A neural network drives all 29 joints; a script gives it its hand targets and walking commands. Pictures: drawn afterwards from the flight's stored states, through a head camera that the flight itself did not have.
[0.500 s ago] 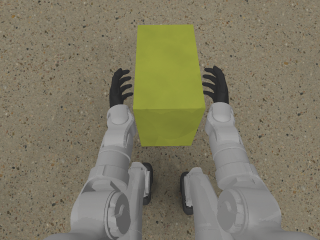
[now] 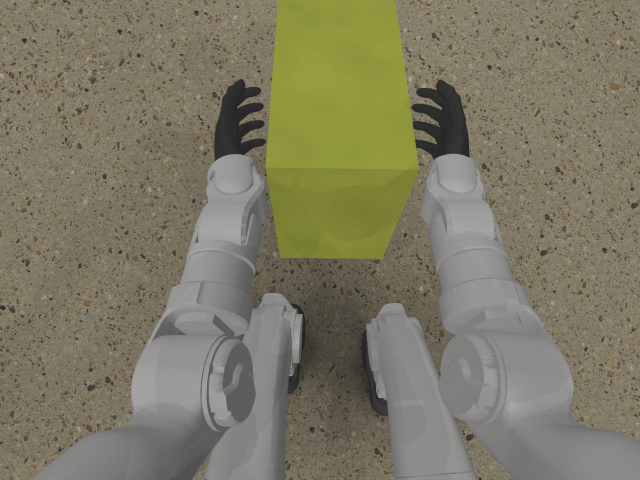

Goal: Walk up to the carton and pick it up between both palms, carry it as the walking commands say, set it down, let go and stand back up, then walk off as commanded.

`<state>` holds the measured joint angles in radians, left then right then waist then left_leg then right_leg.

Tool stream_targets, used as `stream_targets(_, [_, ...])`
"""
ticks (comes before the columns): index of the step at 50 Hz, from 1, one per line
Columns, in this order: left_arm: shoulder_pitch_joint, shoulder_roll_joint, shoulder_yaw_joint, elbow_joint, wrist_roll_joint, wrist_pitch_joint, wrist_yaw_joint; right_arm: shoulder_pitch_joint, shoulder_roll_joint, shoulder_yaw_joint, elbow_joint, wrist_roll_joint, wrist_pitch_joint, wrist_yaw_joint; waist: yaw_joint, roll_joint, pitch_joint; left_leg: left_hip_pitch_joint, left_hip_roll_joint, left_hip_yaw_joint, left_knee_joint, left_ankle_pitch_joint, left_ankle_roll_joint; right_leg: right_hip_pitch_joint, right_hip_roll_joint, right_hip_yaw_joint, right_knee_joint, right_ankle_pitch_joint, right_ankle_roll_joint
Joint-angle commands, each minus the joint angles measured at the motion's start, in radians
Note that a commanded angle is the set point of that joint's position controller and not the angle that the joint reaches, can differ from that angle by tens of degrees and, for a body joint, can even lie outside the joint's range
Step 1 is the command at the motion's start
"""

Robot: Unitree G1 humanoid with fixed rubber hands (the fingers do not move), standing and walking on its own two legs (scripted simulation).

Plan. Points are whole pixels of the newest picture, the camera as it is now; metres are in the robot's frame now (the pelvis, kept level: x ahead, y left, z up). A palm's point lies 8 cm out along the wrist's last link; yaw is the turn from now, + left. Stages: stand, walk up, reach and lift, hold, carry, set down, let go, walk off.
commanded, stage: set down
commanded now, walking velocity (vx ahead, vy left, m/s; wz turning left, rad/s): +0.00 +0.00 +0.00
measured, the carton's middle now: (333, 137) +0.54 +0.00 -0.24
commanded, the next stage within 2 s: none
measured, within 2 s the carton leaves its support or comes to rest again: neither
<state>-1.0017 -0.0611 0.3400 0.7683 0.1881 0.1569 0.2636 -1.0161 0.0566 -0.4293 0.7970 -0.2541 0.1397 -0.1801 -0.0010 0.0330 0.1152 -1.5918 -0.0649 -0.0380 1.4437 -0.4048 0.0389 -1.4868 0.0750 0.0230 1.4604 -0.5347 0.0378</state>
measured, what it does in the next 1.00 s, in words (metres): lowers itself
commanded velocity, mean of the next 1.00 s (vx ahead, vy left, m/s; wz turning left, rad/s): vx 0.00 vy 0.00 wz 0.00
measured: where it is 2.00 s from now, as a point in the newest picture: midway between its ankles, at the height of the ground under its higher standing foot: (334, 374)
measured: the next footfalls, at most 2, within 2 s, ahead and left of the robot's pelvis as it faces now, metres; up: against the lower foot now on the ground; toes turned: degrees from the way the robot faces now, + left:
none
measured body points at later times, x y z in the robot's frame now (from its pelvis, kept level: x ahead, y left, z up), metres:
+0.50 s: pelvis -0.01 +0.00 -0.06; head +0.31 +0.03 +0.25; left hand +0.51 +0.13 -0.18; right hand +0.51 -0.12 -0.18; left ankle +0.11 +0.09 -0.56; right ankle +0.07 -0.14 -0.56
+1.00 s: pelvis -0.02 +0.00 -0.11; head +0.35 +0.02 +0.14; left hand +0.54 +0.14 -0.27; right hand +0.54 -0.12 -0.27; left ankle +0.11 +0.09 -0.56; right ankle +0.07 -0.14 -0.56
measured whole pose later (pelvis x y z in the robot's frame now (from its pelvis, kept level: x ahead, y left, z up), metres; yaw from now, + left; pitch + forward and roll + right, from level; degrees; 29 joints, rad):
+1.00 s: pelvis -0.02 +0.00 -0.11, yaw -1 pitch +33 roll -5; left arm -1.47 0.12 0.35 0.84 0.18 0.28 0.20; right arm -1.44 -0.07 -0.48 0.80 -0.25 0.27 -0.10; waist 0.00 0.03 0.44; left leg -1.93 -0.10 -0.04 1.83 -0.47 0.03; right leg -1.81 0.10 0.02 1.86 -0.64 0.07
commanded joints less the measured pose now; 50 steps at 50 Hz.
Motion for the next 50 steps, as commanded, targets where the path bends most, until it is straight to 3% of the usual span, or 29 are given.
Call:
stream_targets(1, [-0.722,-0.822,-0.427,-0.021,-0.037,-0.021,-0.279,-0.662,0.826,0.354,-0.004,0.073,-0.009,0.261,-0.07,-0.01,-1.051,0.545,-0.103,-0.003,0.023,0.246,-0.064,0.028,0.128,-0.041,-0.02,0.222,-0.022])
stream_targets(2, [-0.718,-0.871,-0.434,-0.023,-0.04,-0.01,-0.287,-0.663,0.824,0.341,-0.027,0.088,-0.008,0.272,-0.078,0.035,-1.044,0.585,-0.1,0.0,0.018,0.258,-0.066,0.018,0.128,-0.041,-0.011,0.229,-0.029])
stream_targets(5, [-0.757,-0.849,-0.424,-0.048,-0.042,0.007,-0.286,-0.804,0.803,0.397,-0.125,0.131,0.001,0.289,-0.025,0.013,-1.138,0.614,-0.101,-0.001,0.051,0.289,-0.059,0.002,0.124,-0.041,0.028,0.227,-0.022])
stream_targets(6, [-0.811,-0.837,-0.443,-0.091,-0.066,-0.002,-0.283,-0.796,0.813,0.387,-0.108,0.126,0.005,0.289,-0.046,0.011,-1.168,0.607,-0.101,-0.014,0.063,0.278,-0.062,-0.034,0.132,-0.062,0.057,0.222,-0.021])
stream_targets(7, [-0.736,-0.83,-0.414,0.033,-0.032,0.019,-0.286,-0.695,0.838,0.34,0.023,0.09,0.026,0.294,-0.082,0.0,-1.061,0.573,-0.103,-0.01,0.054,0.232,-0.059,-0.049,0.127,-0.074,0.041,0.189,-0.018])
stream_targets(8, [-0.811,-0.851,-0.427,-0.068,-0.069,0.009,-0.295,-0.744,0.837,0.364,-0.075,0.098,0.021,0.292,-0.065,-0.004,-1.133,0.586,-0.1,-0.008,0.077,0.308,-0.061,-0.007,0.127,-0.052,0.051,0.256,-0.026])
stream_targets(9, [-0.828,-0.815,-0.407,-0.035,-0.056,0.012,-0.295,-0.773,0.836,0.337,0.004,0.095,0.036,0.293,-0.04,-0.006,-1.095,0.524,-0.105,0.004,0.069,0.236,-0.061,-0.023,0.12,-0.054,0.057,0.194,-0.015])
stream_targets(10, [-0.825,-0.863,-0.424,-0.046,-0.078,0.021,-0.295,-0.77,0.818,0.342,-0.069,0.099,0.029,0.296,-0.085,0.008,-1.12,0.569,-0.103,-0.011,0.085,0.278,-0.064,-0.034,0.126,-0.065,0.074,0.231,-0.026])
stream_targets(11, [-0.782,-0.848,-0.371,0.043,-0.051,0.031,-0.3,-0.795,0.814,0.35,-0.068,0.107,0.033,0.299,-0.042,-0.005,-1.081,0.547,-0.103,-0.008,0.091,0.26,-0.054,-0.066,0.123,-0.062,0.079,0.209,-0.021])
stream_targets(12, [-0.809,-0.851,-0.369,0.021,-0.042,0.034,-0.303,-0.749,0.8,0.291,0.018,0.069,0.042,0.306,-0.069,0.024,-1.012,0.523,-0.105,-0.002,0.097,0.213,-0.066,-0.124,0.123,-0.065,0.08,0.159,-0.03])
stream_targets(13, [-0.778,-0.828,-0.368,0.015,-0.031,0.026,-0.302,-0.729,0.827,0.312,0.018,0.081,0.045,0.308,-0.053,0.016,-1.056,0.531,-0.099,-0.011,0.109,0.274,-0.061,-0.109,0.127,-0.063,0.094,0.2,-0.023])
stream_targets(16, [-0.874,-0.86,-0.396,-0.042,-0.087,0.032,-0.318,-0.859,0.776,0.339,-0.129,0.091,0.035,0.307,-0.091,0.005,-1.145,0.533,-0.107,-0.005,0.145,0.31,-0.061,-0.077,0.123,-0.077,0.126,0.257,-0.025])
stream_targets(18, [-0.882,-0.862,-0.414,-0.035,-0.091,0.043,-0.302,-0.931,0.767,0.374,-0.143,0.137,0.039,0.304,-0.045,0.031,-1.19,0.558,-0.101,0.005,0.151,0.292,-0.068,-0.065,0.118,-0.07,0.131,0.229,-0.023])
stream_targets(20, [-0.932,-0.806,-0.366,0.004,-0.077,0.05,-0.301,-0.919,0.752,0.311,-0.038,0.101,0.058,0.308,-0.08,0.012,-1.069,0.496,-0.101,-0.017,0.153,0.151,-0.062,-0.151,0.12,-0.083,0.151,0.132,-0.026])
stream_targets(24, [-0.893,-0.783,-0.352,0.036,-0.061,0.056,-0.307,-0.942,0.76,0.322,-0.068,0.12,0.063,0.32,-0.043,0.021,-1.086,0.504,-0.099,-0.02,0.175,0.255,-0.053,-0.173,0.118,-0.083,0.192,0.199,-0.02])
stream_targets(27, [-0.902,-0.832,-0.369,0.072,-0.063,0.074,-0.309,-0.926,0.684,0.268,-0.048,0.093,0.059,0.328,-0.097,0.07,-1.07,0.532,-0.097,-0.03,0.213,0.225,-0.077,-0.255,0.11,-0.093,0.207,0.148,-0.032])
stream_targets(28, [-0.943,-0.776,-0.351,0.002,-0.084,0.06,-0.309,-0.941,0.706,0.297,-0.062,0.105,0.067,0.326,-0.08,0.025,-1.09,0.522,-0.095,-0.018,0.224,0.249,-0.066,-0.228,0.113,-0.098,0.212,0.166,-0.021])
stream_targets(30, [-0.984,-0.775,-0.382,-0.019,-0.089,0.062,-0.312,-0.913,0.733,0.274,-0.021,0.106,0.075,0.331,-0.09,0.071,-1.097,0.554,-0.095,-0.023,0.225,0.296,-0.066,-0.256,0.119,-0.096,0.227,0.194,-0.027])
stream_targets(31, [-0.979,-0.774,-0.351,0.008,-0.071,0.066,-0.308,-1.013,0.722,0.326,-0.093,0.138,0.072,0.327,-0.026,0.048,-1.157,0.517,-0.102,0.015,0.252,0.303,-0.061,-0.174,0.112,-0.078,0.218,0.198,-0.021])
stream_targets(33, [-0.974,-0.763,-0.351,0.036,-0.089,0.063,-0.309,-0.963,0.699,0.312,-0.035,0.13,0.069,0.333,-0.079,0.046,-1.103,0.532,-0.1,-0.016,0.258,0.294,-0.057,-0.257,0.115,-0.105,0.25,0.186,-0.019])
stream_targets(35, [-1.011,-0.739,-0.358,0.003,-0.097,0.062,-0.307,-1.057,0.667,0.339,-0.131,0.15,0.06,0.328,-0.053,0.036,-1.136,0.54,-0.095,-0.015,0.283,0.336,-0.054,-0.245,0.106,-0.094,0.264,0.207,-0.022])
stream_targets(37, [-1.085,-0.705,-0.379,-0.033,-0.132,0.057,-0.306,-1.06,0.676,0.333,-0.08,0.16,0.074,0.326,-0.066,0.047,-1.149,0.518,-0.094,-0.008,0.292,0.325,-0.056,-0.231,0.105,-0.092,0.269,0.202,-0.022])
stream_targets(39, [-1.007,-0.731,-0.334,0.073,-0.084,0.075,-0.323,-0.982,0.652,0.296,0.006,0.122,0.084,0.338,-0.083,0.062,-1.007,0.482,-0.092,-0.008,0.306,0.257,-0.054,-0.327,0.105,-0.096,0.27,0.134,-0.021])
stream_targets(40, [-1.028,-0.706,-0.334,0.03,-0.101,0.062,-0.329,-0.961,0.676,0.285,0.008,0.111,0.084,0.336,-0.07,0.017,-1.027,0.419,-0.098,0.01,0.308,0.25,-0.052,-0.252,0.104,-0.09,0.272,0.163,-0.027])
stream_targets(41, [-1.112,-0.68,-0.367,-0.077,-0.13,0.046,-0.316,-1.109,0.688,0.346,-0.153,0.175,0.067,0.329,-0.035,-0.004,-1.171,0.466,-0.1,0.011,0.317,0.302,-0.044,-0.189,0.107,-0.09,0.302,0.226,-0.015])
stream_targets(43, [-1.13,-0.685,-0.387,0.013,-0.143,0.066,-0.323,-1.051,0.633,0.318,-0.023,0.143,0.081,0.319,-0.088,0.052,-1.122,0.502,-0.095,0.012,0.343,0.271,-0.057,-0.249,0.102,-0.104,0.3,0.163,-0.02])
stream_targets(44, [-1.08,-0.675,-0.368,0.056,-0.121,0.071,-0.323,-1.091,0.647,0.329,-0.043,0.158,0.082,0.324,-0.051,0.048,-1.105,0.472,-0.093,0.017,0.329,0.259,-0.054,-0.228,0.101,-0.108,0.317,0.175,-0.02])
stream_targets(46, [-1.163,-0.651,-0.388,-0.052,-0.151,0.057,-0.32,-1.101,0.655,0.33,-0.086,0.168,0.081,0.327,-0.057,0.025,-1.173,0.49,-0.094,0.014,0.349,0.308,-0.053,-0.191,0.1,-0.104,0.339,0.218,-0.026])
stream_targets(50, [-1.165,-0.612,-0.386,0.045,-0.167,0.065,-0.326,-1.143,0.573,0.352,-0.082,0.178,0.074,0.319,-0.081,0.034,-1.101,0.511,-0.079,0.002,0.397,0.313,-0.045,-0.265,0.093,-0.109,0.361,0.192,-0.02])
